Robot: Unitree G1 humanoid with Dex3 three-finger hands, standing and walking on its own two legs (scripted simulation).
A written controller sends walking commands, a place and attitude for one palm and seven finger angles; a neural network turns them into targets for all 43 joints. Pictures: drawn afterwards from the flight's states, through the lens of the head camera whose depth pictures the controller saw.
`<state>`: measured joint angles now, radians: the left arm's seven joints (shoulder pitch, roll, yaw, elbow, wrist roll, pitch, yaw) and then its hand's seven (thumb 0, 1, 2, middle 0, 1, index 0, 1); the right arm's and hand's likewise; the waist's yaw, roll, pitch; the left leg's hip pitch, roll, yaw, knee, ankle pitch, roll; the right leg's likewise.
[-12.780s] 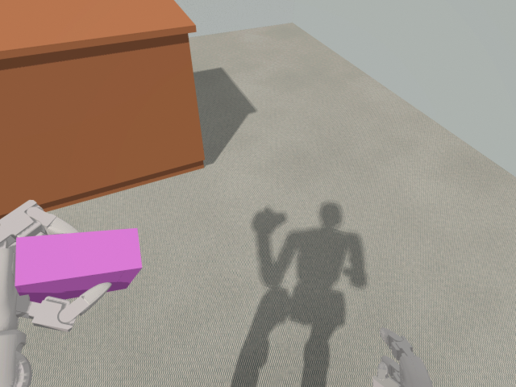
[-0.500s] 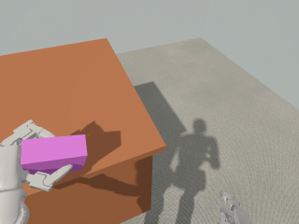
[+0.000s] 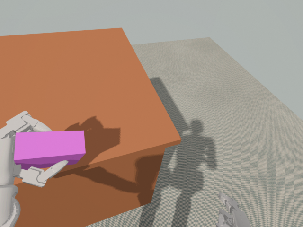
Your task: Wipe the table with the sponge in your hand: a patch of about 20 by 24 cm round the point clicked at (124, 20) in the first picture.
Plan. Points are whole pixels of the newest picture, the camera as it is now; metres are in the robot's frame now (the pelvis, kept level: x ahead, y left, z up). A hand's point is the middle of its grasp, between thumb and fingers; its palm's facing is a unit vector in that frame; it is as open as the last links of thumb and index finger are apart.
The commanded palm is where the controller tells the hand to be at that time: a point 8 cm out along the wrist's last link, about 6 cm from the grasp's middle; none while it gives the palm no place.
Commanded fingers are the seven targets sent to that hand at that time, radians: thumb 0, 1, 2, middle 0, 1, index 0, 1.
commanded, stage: come to a stop and stand still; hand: left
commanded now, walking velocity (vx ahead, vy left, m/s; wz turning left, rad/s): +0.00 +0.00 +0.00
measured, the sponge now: (60, 150) +0.23 +0.22 +0.12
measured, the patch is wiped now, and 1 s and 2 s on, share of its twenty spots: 0.00 0.00 0.00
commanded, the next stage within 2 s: look again from close up in 1.42 s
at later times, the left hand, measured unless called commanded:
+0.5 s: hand (51, 119) +0.29 +0.26 +0.15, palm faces +0.39 -0.86 -0.33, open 9.2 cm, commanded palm +0.22 +0.29 +0.18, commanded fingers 0.00 0.10 1.30 -1.20 -1.60 -1.20 -1.60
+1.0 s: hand (59, 121) +0.28 +0.23 +0.16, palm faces +0.43 -0.84 -0.33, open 9.2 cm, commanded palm +0.22 +0.27 +0.18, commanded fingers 0.00 0.10 1.30 -1.20 -1.60 -1.20 -1.60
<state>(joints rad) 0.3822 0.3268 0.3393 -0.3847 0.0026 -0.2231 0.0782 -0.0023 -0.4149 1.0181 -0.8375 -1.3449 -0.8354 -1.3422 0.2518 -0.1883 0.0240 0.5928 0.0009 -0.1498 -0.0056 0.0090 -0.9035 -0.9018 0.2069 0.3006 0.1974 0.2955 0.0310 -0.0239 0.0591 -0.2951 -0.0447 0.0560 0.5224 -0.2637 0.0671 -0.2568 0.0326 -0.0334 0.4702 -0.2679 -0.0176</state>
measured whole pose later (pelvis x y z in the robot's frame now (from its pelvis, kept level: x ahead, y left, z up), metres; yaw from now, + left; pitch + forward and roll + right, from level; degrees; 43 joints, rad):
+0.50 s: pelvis +0.07 +0.01 +0.00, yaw +1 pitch -1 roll -2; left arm 0.38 0.34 0.33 -0.44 0.00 -0.20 0.10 0.00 -0.42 1.02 -0.84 -1.35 -0.83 -1.34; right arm 0.22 -0.18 0.03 0.58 0.00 -0.15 0.00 0.01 -0.90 -0.90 0.21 0.30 0.20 0.30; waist 0.02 -0.05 0.06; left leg -0.21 -0.07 0.07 0.46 -0.24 0.10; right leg -0.17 0.02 0.00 0.42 -0.23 0.00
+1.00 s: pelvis +0.07 -0.02 +0.00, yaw +2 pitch -1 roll -1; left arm 0.43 0.33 0.32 -0.47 -0.04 -0.17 0.13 0.00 -0.42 1.03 -0.83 -1.35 -0.83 -1.34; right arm 0.19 -0.19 0.02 0.57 0.02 -0.07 -0.04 0.01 -0.90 -0.90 0.21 0.30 0.20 0.30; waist 0.03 -0.01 0.04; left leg -0.19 -0.04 0.04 0.46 -0.25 0.07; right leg -0.14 0.05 -0.03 0.41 -0.24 -0.03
